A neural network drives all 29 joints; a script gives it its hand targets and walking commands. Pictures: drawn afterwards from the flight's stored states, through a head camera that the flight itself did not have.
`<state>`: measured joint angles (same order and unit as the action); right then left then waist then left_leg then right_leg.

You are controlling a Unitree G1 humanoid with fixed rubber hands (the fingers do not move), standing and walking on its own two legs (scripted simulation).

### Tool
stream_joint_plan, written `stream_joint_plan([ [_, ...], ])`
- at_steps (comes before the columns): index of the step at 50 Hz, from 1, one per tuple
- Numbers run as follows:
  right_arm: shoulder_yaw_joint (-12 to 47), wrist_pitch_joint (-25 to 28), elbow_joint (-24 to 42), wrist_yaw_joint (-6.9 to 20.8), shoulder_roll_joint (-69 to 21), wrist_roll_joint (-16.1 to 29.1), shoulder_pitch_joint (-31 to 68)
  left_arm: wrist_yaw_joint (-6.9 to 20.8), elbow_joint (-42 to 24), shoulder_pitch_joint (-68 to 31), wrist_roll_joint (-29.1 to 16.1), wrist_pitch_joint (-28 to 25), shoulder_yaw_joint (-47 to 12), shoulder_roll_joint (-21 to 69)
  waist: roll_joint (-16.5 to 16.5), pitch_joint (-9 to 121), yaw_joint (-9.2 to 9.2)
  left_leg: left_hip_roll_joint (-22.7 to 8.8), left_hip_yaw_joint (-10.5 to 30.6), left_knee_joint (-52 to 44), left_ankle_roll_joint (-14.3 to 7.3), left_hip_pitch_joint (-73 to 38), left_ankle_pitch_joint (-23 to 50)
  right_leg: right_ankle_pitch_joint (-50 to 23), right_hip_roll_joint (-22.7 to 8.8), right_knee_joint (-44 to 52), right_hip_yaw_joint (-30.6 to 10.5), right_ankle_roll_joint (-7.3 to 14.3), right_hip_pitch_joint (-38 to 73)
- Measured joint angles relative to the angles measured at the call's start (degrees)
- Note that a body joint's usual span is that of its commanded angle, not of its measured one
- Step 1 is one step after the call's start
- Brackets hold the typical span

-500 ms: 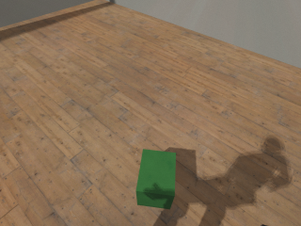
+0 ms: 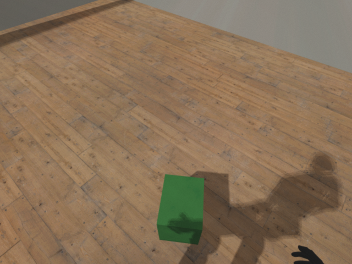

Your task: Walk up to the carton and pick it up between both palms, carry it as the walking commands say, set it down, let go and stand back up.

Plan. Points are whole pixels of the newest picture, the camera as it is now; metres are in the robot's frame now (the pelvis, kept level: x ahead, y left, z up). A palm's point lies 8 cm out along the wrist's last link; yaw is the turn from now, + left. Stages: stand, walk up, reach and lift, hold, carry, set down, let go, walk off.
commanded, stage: walk up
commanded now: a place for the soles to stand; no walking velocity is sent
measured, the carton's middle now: (181, 209) +0.49 -0.03 -0.63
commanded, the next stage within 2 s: reach and lift in 0.32 s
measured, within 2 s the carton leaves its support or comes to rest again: neither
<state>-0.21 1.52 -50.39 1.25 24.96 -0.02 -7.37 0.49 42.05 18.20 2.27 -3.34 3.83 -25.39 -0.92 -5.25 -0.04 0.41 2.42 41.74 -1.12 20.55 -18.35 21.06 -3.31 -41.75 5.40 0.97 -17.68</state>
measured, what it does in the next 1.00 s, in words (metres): stands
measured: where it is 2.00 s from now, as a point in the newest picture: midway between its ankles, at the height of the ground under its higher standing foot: outside the picture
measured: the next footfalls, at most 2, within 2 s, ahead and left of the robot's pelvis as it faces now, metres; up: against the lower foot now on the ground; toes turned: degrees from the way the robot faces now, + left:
none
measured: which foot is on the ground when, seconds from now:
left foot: down 0.00-1.00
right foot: down 0.00-1.00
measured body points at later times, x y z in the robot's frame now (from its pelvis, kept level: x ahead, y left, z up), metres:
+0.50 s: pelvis +0.00 +0.00 +0.00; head +0.06 +0.00 +0.44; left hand +0.15 +0.31 -0.09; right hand +0.17 -0.30 -0.09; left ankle +0.05 +0.13 -0.71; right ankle +0.02 -0.12 -0.71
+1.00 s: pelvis +0.01 +0.00 -0.01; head +0.17 +0.00 +0.41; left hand +0.28 +0.27 -0.12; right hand +0.28 -0.26 -0.12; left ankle +0.05 +0.13 -0.71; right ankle +0.02 -0.12 -0.71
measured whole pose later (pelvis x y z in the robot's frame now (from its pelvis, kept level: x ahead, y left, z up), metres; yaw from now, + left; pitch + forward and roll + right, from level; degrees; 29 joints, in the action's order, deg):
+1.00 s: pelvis +0.01 +0.00 -0.01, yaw -1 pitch +17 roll +0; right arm -6.2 -3.4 -40.1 -0.6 16.0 -1.1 12.2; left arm 0.3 39.4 -11.2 1.9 3.4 6.4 -17.2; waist 0.2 -3.7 0.0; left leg 0.1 2.2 44.0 0.5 43.5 -17.1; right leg 19.8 -3.2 -44.5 4.9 0.1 -41.0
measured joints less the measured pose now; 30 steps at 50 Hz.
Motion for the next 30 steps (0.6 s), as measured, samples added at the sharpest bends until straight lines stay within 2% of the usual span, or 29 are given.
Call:
stream_joint_plan([
  [16,0.0,0.09,-0.81,0.1,-0.02,0.0,1.08,-0.09,0.0,-1.18,0.0,0.0,0.0,0.0,0.03,0.0,0.0,0.0,-0.47,0.0,0.14,0.0,-0.28,0.09,-0.03,0.0,-0.48,0.0,-0.17],
  [23,-3.24,-3.85,11.64,1.52,-2.38,-0.36,1.48,0.06,-1.98,-9.04,-0.01,5.96,2.05,3.55,0.28,-4.4,0.01,-0.11,-0.41,0.0,0.73,0.03,-0.08,-0.15,0.08,0.0,-0.48,-0.01,-0.22],
  [30,-4.46,-5.4,12.67,1.95,-5.58,-1.12,1.86,0.07,-2.59,-14.73,0.12,6.71,2.55,6.63,1.16,-6.63,0.0,-0.2,-0.38,0.0,1.32,0.09,-0.45,0.26,0.11,0.0,-0.48,-0.64,-0.28],
])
